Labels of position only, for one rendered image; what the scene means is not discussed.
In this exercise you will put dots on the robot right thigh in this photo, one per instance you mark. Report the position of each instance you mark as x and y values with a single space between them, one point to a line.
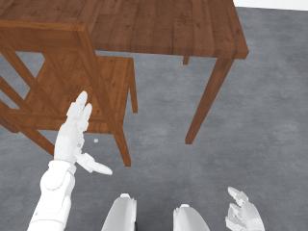
188 219

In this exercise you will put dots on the robot right hand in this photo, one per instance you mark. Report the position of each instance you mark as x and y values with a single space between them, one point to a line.
245 218

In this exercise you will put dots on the chair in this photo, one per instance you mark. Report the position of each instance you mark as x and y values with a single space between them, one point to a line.
70 67

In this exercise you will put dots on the robot left thigh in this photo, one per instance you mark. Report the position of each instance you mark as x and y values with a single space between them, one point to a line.
122 215

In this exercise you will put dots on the robot left hand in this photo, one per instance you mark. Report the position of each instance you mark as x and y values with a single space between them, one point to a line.
71 134

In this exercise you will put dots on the robot thigh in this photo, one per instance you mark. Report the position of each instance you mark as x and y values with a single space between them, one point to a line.
188 219
122 215

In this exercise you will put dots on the left robot forearm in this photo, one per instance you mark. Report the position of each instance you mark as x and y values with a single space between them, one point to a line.
53 208

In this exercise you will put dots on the table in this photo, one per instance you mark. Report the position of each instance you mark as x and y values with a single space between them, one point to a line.
189 28

